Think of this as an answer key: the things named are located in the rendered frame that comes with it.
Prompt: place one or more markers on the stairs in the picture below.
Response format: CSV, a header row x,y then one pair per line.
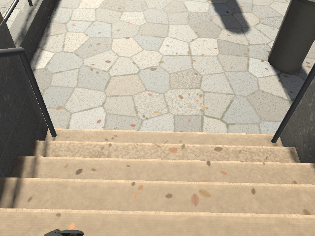
x,y
158,183

